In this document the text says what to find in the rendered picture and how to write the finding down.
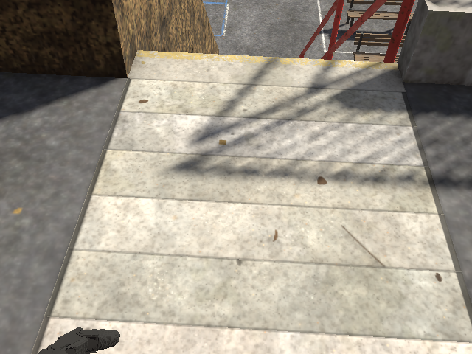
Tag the left robot hand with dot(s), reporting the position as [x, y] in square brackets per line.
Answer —
[79, 341]

